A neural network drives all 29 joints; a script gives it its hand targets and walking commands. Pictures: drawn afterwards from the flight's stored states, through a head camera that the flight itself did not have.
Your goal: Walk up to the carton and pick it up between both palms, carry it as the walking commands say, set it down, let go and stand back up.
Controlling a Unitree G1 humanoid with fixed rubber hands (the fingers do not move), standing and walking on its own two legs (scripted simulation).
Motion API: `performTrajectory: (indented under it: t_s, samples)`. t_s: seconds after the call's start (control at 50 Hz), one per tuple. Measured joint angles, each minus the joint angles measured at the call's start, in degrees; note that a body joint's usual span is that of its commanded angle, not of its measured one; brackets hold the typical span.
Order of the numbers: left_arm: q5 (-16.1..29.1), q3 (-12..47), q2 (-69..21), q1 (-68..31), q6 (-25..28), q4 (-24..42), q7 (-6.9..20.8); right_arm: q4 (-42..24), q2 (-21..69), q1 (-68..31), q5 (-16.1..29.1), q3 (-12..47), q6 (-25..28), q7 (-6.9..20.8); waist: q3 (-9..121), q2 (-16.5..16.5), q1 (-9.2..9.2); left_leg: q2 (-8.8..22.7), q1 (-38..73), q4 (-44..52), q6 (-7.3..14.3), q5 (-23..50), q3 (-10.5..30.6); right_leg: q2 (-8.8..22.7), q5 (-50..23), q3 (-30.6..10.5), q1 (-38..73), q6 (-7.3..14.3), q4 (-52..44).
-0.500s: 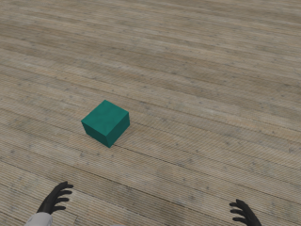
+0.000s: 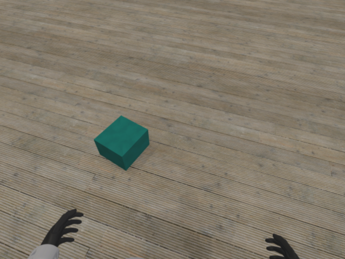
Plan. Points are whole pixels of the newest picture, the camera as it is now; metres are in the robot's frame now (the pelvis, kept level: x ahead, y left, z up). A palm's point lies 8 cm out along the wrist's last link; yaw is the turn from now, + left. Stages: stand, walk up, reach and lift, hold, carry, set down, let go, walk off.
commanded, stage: stand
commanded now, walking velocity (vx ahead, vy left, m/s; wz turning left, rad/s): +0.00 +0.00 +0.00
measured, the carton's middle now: (123, 142) +0.89 +0.36 -0.67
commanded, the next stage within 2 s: walk up in 0.32 s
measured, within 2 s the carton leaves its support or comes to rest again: neither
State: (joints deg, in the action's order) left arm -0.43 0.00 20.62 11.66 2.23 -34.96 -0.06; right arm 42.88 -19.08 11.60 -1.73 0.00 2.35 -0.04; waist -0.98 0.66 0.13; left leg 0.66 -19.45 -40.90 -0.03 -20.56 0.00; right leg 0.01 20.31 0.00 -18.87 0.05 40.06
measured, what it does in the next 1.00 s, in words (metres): steps on the spot: left foot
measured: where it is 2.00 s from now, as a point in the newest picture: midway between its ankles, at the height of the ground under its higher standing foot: outside the picture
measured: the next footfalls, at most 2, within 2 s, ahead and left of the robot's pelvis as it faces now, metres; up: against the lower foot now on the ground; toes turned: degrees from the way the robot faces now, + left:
left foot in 0.88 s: +0.06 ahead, +0.19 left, +0.00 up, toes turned -4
right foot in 1.26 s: +0.09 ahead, -0.01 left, +0.00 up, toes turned -18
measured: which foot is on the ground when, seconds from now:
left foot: down 0.00-0.60, up 0.62-0.86, down 0.88-1.00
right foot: down 0.00-0.90, up 0.92-1.00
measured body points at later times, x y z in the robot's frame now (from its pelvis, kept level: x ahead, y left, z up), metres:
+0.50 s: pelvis -0.01 +0.00 +0.00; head -0.02 -0.01 +0.45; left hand +0.15 +0.28 -0.07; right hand +0.12 -0.28 -0.10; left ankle +0.01 +0.12 -0.72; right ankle +0.01 -0.12 -0.72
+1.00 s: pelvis +0.01 +0.10 +0.02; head +0.03 +0.10 +0.47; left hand +0.12 +0.36 -0.11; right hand +0.06 -0.19 -0.10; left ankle +0.02 +0.19 -0.72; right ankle -0.01 -0.09 -0.67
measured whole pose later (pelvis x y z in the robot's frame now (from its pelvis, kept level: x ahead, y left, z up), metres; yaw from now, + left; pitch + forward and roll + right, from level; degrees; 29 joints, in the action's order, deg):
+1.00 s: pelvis +0.01 +0.10 +0.02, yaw -9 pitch +0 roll -1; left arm -0.4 0.0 17.2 18.3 -3.6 -45.2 -2.8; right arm 44.6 -17.4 13.1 -1.9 0.0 -4.8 2.5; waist -1.5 0.0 -1.3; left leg 1.4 -13.7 -31.5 1.4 -18.0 -4.6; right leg 3.0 25.3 -5.2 -24.4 -1.4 52.0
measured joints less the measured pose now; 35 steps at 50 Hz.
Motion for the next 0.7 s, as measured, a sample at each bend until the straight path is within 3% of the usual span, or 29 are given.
performTrajectory:
  t_s: [0.54, 0.6, 0.7]
  samples:
    - [0.00, 0.00, 0.25, 0.00, 0.09, -2.14, 0.00, 2.50, -0.13, -0.01, 0.13, 0.00, 0.01, 0.11, 0.00, 0.12, -0.12, -0.01, 0.28, 0.55, 0.01, 1.34, 0.00, 0.00, -1.05, 0.00, 0.02, 0.20, 0.00]
    - [0.00, 0.01, -0.30, 0.02, -2.10, -2.44, 0.55, 2.44, -0.16, -0.03, 0.06, 0.01, -2.71, 0.15, -0.07, 0.30, -0.09, -0.01, 0.31, 0.56, -0.01, 0.97, -0.01, 0.00, -1.02, -0.01, 0.02, 0.24, -0.01]
    - [0.00, -0.01, -2.79, 3.38, -3.89, -6.42, -1.11, 2.19, -0.28, -0.15, -0.41, 0.02, -7.26, 1.61, -0.18, 1.43, 1.01, -0.51, -4.68, -12.61, -0.11, -4.35, -0.02, 1.11, -1.73, -2.11, -0.02, -0.48, -1.31]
